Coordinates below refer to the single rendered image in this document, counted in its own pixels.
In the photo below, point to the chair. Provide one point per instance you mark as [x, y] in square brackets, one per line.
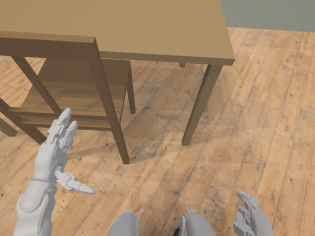
[73, 76]

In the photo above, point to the left robot hand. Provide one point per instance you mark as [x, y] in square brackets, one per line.
[53, 151]

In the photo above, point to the table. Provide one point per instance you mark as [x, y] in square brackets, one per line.
[176, 31]

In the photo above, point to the robot right thigh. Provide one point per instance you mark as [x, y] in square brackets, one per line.
[194, 224]

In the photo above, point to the left robot forearm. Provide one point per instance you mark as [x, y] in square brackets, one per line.
[34, 208]

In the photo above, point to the left robot shin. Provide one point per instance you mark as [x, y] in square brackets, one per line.
[128, 211]

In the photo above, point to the right robot hand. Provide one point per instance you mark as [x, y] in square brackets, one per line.
[257, 222]

